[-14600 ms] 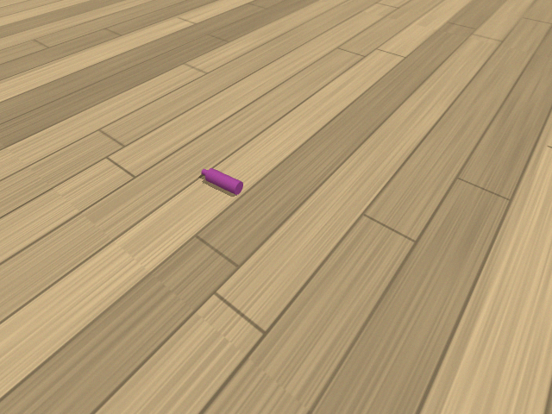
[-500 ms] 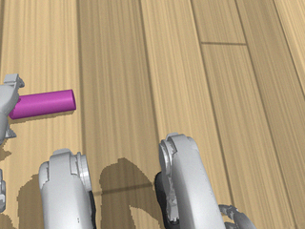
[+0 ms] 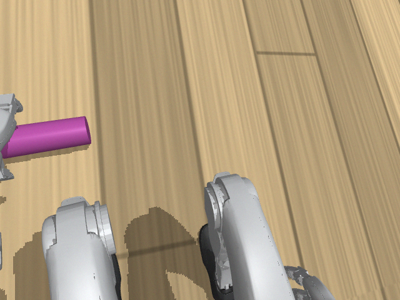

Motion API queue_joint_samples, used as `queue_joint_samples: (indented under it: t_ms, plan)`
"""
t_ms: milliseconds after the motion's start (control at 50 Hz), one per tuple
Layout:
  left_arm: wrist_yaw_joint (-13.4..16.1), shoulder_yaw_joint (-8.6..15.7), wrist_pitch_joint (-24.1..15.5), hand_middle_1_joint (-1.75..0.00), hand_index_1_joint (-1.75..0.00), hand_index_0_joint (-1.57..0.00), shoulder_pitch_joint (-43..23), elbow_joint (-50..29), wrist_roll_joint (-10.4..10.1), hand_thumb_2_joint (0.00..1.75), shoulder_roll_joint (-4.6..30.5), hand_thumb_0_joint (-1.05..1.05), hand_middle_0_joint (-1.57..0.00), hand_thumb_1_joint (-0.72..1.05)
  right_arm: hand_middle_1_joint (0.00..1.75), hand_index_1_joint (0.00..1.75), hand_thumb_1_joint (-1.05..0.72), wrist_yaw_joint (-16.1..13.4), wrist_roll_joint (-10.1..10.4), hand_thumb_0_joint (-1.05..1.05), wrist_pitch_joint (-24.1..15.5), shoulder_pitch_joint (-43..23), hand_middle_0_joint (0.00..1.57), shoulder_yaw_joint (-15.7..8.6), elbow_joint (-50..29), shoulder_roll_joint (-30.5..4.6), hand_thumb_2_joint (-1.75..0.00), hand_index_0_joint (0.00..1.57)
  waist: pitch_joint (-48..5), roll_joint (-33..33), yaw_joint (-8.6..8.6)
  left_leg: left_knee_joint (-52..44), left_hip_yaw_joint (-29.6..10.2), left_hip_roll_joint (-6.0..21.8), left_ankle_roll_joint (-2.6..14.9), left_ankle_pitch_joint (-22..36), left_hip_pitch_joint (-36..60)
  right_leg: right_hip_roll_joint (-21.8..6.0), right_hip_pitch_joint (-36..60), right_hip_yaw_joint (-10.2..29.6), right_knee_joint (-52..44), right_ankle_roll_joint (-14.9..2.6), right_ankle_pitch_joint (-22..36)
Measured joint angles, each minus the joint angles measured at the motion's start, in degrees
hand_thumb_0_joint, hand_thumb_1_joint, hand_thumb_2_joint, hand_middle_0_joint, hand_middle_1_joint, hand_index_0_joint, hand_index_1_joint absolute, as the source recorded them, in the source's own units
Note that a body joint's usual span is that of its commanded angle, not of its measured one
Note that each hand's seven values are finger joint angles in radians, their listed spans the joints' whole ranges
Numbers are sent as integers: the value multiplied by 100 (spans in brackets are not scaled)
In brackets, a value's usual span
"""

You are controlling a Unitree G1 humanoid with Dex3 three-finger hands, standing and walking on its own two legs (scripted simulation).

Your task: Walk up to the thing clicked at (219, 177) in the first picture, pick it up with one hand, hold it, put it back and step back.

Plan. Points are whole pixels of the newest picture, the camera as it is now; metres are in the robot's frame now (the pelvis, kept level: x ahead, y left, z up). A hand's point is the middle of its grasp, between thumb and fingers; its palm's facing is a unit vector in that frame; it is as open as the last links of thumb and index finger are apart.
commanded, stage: rise first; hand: left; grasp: from above
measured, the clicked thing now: (36, 138) +0.49 +0.30 -0.29
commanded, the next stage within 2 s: approach in 1.06 s
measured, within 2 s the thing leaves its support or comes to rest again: neither
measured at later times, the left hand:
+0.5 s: hand (1, 142) +0.45 +0.32 -0.18, palm faces -0.44 -0.07 -0.89, open 14.3 cm
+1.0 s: hand out of the picture +0.45 +0.32 -0.16, palm faces -0.45 -0.06 -0.89, open 14.3 cm
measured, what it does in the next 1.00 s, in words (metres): stands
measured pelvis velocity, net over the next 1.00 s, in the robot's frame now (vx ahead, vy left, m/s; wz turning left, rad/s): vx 0.00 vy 0.00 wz -0.01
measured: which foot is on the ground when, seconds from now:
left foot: down 0.00-1.00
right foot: down 0.00-1.00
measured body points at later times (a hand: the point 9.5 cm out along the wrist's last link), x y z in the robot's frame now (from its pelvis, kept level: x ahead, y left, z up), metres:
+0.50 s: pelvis +0.00 +0.00 -0.01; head +0.24 +0.08 +0.36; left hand +0.46 +0.32 -0.13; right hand +0.06 -0.27 -0.11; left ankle +0.08 +0.14 -0.29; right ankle +0.09 -0.14 -0.29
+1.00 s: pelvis +0.00 +0.00 +0.00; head +0.24 +0.08 +0.37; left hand +0.47 +0.32 -0.11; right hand +0.07 -0.27 -0.10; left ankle +0.08 +0.14 -0.29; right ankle +0.09 -0.14 -0.29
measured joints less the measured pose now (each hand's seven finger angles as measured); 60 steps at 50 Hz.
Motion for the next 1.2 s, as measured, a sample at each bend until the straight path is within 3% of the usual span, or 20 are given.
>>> queue_joint_samples:
  t_ms: [620, 1200]
  plan:
    - [11, 50, 30, -101, -103, -7, -186, 132, 31, 103, 326, 0, -8, -57, 30, 30, -92, 28, -88, 0, -33, 69, 20, 224, -66, -27, -90, 20, 135, -59, -181, 191, -109, -28, -5, -29, -130, 31, -74, -70, 108, 15, -6]
    - [-284, -101, 68, -101, -104, -7, -234, 10, -67, 104, 294, 0, -8, -58, 30, 30, -92, 27, 45, 0, 27, 115, 20, 210, -182, -52, -90, 20, 66, 13, -149, 0, -59, -32, 30, 55, -5, -2, 57, -65, -80, 3, 72]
